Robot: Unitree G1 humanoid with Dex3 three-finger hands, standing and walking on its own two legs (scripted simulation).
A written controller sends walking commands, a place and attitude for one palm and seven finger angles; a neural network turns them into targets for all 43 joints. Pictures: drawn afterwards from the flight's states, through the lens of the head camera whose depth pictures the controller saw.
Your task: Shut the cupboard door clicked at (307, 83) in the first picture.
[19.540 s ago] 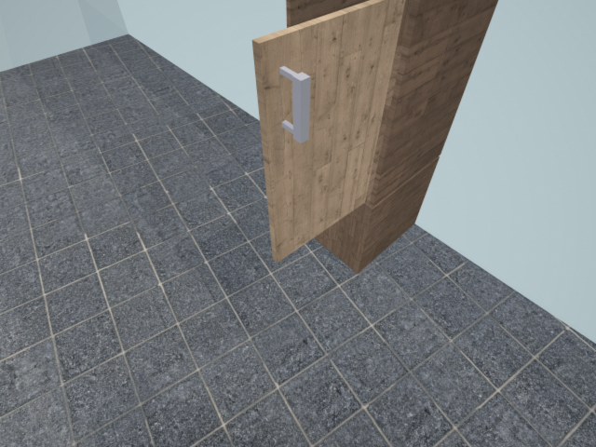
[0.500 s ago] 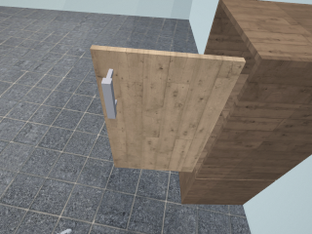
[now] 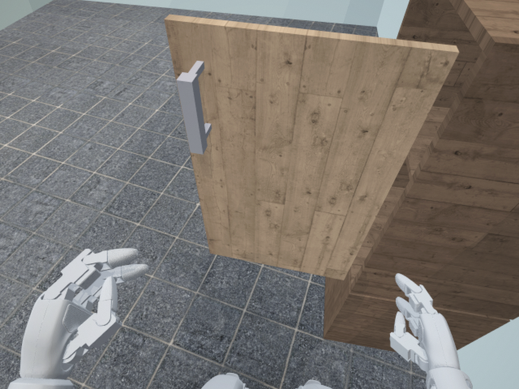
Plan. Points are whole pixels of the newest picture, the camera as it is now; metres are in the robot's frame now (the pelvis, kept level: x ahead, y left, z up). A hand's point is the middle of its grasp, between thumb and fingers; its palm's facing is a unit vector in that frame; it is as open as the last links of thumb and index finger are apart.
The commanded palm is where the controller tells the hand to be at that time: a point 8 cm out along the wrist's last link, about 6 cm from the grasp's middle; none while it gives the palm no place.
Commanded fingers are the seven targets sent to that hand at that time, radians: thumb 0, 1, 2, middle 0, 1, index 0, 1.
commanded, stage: raise the hand and make a fist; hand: left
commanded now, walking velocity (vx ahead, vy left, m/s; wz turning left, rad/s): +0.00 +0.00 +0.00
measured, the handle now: (198, 108) +0.45 +0.15 +0.21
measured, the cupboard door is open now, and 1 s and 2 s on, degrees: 88 88 88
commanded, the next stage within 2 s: bring the fist close to the handle in 1.32 s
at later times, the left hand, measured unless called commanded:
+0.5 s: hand (142, 249) +0.26 +0.19 +0.13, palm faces -0.14 -0.99 -0.04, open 3.3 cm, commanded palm +0.23 +0.25 +0.15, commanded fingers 0.00 0.90 0.90 -1.21 -1.40 -1.21 -1.40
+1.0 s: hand (80, 174) +0.29 +0.24 +0.22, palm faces -0.03 -1.00 -0.08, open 3.1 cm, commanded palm +0.25 +0.28 +0.21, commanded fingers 0.00 0.90 0.90 -1.30 -1.50 -1.30 -1.50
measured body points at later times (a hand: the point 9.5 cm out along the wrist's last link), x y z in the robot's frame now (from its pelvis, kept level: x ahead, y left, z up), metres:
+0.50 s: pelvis +0.05 +0.02 +0.04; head +0.08 +0.02 +0.49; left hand +0.26 +0.24 +0.13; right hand +0.21 -0.24 -0.03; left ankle +0.02 +0.10 -0.67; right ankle +0.05 -0.06 -0.67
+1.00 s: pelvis +0.04 +0.05 +0.06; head +0.02 +0.04 +0.51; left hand +0.28 +0.29 +0.23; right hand +0.23 -0.16 +0.00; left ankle +0.02 +0.10 -0.67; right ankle +0.05 -0.06 -0.67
